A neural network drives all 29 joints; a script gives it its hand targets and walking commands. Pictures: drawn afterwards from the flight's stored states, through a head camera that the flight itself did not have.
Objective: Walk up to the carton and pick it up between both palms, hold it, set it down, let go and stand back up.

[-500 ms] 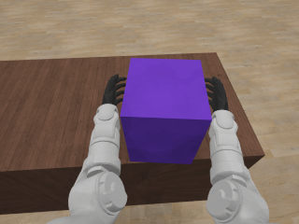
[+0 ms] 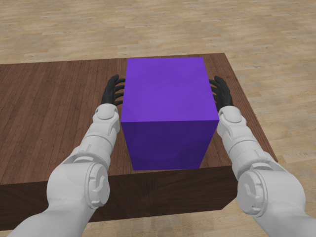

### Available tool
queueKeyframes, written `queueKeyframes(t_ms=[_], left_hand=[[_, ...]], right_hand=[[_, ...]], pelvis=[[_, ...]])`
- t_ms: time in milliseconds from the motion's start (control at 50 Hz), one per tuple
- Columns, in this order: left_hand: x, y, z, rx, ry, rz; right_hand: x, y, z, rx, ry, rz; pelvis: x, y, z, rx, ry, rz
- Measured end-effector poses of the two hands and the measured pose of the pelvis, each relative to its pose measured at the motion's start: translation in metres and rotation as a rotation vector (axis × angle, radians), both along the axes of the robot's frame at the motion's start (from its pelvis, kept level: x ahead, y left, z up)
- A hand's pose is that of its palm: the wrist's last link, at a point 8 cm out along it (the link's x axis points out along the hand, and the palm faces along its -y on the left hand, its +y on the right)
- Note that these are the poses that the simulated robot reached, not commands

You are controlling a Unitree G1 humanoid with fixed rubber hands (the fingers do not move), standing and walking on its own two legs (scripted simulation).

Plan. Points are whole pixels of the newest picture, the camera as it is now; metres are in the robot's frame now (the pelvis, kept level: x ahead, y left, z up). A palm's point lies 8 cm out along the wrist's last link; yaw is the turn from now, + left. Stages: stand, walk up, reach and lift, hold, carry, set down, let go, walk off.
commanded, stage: set down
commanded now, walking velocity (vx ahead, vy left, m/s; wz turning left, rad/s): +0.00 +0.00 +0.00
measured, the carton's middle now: (165, 117) +0.45 +0.01 +0.03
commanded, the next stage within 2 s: none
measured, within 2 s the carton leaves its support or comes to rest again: neither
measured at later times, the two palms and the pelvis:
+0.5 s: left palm (88, 100) +0.44 +0.21 +0.11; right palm (250, 95) +0.46 -0.20 +0.11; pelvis -0.02 -0.02 -0.01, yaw +3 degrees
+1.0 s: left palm (76, 69) +0.45 +0.21 +0.20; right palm (262, 67) +0.45 -0.19 +0.20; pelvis -0.02 -0.02 +0.00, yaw +3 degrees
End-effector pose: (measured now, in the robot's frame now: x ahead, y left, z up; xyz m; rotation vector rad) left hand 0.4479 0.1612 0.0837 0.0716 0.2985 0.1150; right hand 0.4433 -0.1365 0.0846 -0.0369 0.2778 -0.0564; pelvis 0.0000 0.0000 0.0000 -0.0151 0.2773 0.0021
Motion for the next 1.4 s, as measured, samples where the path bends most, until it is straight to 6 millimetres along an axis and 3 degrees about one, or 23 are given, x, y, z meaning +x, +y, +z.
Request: queueKeyframes(t_ms=[180,380,500,680,880,1080,1260,1400], left_hand=[[0.001,0.025,0.005,0.004,-0.001,0.029],[-0.012,0.052,0.002,0.024,-0.026,0.061],[-0.007,0.047,0.025,0.020,-0.078,0.053],[-0.004,0.039,0.070,0.010,-0.101,0.039],[-0.006,0.051,0.097,0.018,-0.097,0.057],[-0.001,0.046,0.125,0.001,-0.087,0.046],[-0.009,0.052,0.133,0.002,-0.066,0.053],[-0.024,0.058,0.111,0.005,-0.048,0.037]], right_hand=[[0.014,-0.004,-0.001,-0.009,0.015,-0.004],[0.011,-0.046,0.008,-0.009,-0.009,-0.063],[0.012,-0.063,0.028,0.000,-0.045,-0.054],[0.015,-0.056,0.069,0.004,-0.066,-0.026],[0.012,-0.049,0.097,0.018,-0.049,-0.044],[0.011,-0.058,0.123,0.019,-0.046,-0.063],[0.008,-0.057,0.129,0.030,-0.037,-0.053],[-0.004,-0.053,0.103,0.020,-0.006,-0.043]], pelvis=[[0.005,-0.003,-0.006,-0.013,0.047,0.029],[-0.006,-0.011,-0.009,-0.012,0.072,0.050],[-0.016,-0.015,-0.012,-0.004,0.097,0.046],[-0.023,-0.021,-0.010,0.009,0.073,0.051],[-0.023,-0.022,-0.005,0.007,0.032,0.065],[-0.022,-0.020,-0.001,0.007,-0.016,0.052],[-0.017,-0.020,0.003,0.009,-0.066,0.047],[-0.016,-0.022,0.005,0.012,-0.122,0.056]])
